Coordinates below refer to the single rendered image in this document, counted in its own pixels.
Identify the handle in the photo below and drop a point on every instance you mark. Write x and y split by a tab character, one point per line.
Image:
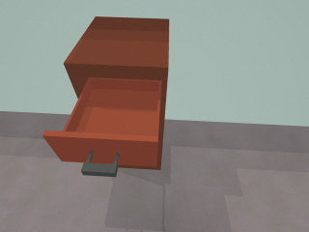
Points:
100	169

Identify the drawer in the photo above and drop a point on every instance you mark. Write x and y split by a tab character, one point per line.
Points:
112	115

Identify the cabinet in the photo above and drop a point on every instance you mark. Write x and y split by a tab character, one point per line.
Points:
124	48

